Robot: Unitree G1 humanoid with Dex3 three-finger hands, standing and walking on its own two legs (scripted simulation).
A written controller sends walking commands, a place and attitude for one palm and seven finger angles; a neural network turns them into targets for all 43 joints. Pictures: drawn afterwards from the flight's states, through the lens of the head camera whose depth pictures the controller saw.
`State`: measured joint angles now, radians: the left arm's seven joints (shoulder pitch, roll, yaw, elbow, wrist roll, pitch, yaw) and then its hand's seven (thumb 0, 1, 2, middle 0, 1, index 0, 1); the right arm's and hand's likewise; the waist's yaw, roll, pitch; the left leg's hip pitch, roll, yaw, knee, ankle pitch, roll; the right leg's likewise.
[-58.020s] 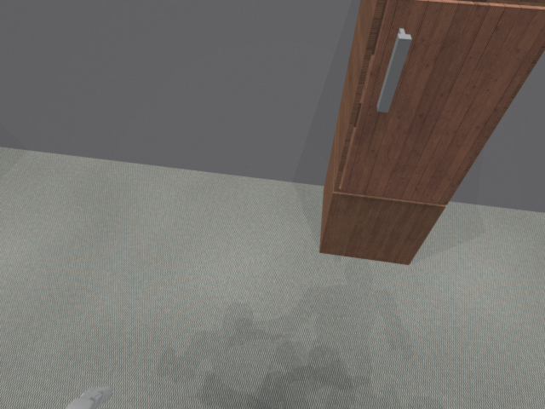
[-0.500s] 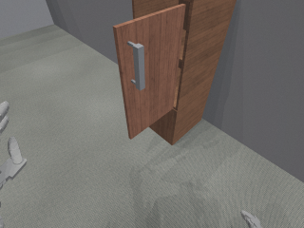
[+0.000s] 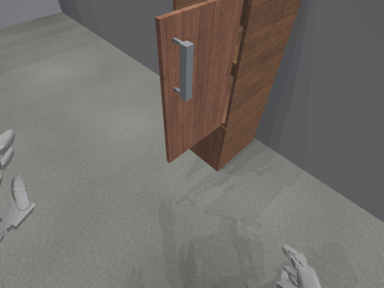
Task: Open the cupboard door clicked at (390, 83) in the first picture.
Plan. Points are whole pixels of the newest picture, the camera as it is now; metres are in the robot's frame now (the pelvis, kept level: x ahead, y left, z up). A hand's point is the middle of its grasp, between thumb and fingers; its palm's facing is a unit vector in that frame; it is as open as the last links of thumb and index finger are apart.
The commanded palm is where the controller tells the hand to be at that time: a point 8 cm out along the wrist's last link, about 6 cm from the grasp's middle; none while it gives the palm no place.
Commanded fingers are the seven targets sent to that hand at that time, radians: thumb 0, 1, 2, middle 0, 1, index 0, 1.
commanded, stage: stop stepping back and stand still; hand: left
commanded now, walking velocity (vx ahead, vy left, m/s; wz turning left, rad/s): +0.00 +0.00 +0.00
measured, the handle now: (181, 70) +0.66 +0.08 +0.10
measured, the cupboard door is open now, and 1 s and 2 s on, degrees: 90 90 90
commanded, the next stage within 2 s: let the arm hang, fingers relaxed in 0.14 s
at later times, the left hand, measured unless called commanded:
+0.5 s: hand out of the picture +0.08 +0.20 -0.15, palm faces -0.06 -0.96 -0.27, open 7.4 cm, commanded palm none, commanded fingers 0.00 0.90 0.90 -0.20 -0.30 -0.20 -0.30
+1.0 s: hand out of the picture +0.04 +0.24 -0.15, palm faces +0.04 -0.93 -0.37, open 7.4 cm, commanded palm none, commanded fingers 0.00 0.90 0.90 -0.20 -0.30 -0.20 -0.30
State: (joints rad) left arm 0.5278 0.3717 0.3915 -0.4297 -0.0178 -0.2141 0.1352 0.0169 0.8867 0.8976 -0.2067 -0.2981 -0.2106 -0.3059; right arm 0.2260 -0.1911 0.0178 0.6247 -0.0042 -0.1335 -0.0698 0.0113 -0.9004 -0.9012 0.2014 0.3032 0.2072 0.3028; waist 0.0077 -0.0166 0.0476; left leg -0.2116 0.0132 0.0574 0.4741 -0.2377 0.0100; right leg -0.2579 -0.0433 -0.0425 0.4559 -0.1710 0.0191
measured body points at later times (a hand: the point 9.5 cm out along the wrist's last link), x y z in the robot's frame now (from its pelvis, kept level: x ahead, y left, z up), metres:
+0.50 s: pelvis -0.02 +0.00 -0.01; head +0.00 -0.02 +0.44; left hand +0.09 +0.25 -0.13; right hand +0.08 -0.27 -0.14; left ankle +0.01 +0.11 -0.74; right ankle +0.05 -0.13 -0.74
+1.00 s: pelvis -0.01 -0.02 +0.00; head +0.01 -0.04 +0.45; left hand +0.03 +0.29 -0.12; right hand +0.03 -0.28 -0.16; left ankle +0.01 +0.11 -0.74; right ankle +0.05 -0.13 -0.74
